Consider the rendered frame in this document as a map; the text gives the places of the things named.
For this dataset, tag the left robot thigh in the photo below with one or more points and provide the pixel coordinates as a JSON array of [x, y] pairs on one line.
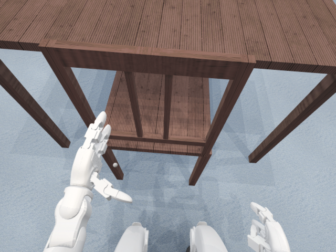
[[134, 239]]

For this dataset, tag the left robot forearm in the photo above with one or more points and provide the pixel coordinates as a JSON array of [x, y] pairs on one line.
[[71, 214]]

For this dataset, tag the robot left hand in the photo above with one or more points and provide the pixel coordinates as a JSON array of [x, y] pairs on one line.
[[88, 158]]

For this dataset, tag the right robot thigh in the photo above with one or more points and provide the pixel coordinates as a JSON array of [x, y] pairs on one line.
[[204, 238]]

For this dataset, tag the robot right hand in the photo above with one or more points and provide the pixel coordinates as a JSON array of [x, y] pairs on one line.
[[272, 237]]

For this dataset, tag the chair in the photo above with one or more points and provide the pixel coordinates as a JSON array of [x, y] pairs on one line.
[[159, 100]]

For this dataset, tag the robot thigh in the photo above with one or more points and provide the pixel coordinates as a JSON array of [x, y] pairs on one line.
[[204, 238], [134, 239]]

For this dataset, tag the table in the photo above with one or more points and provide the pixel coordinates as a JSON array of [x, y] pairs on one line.
[[289, 35]]

